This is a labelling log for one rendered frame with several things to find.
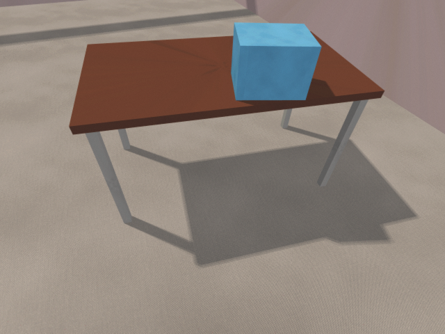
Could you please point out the carton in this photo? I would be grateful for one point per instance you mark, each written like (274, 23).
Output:
(273, 61)

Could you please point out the table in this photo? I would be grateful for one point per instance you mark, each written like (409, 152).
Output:
(135, 84)

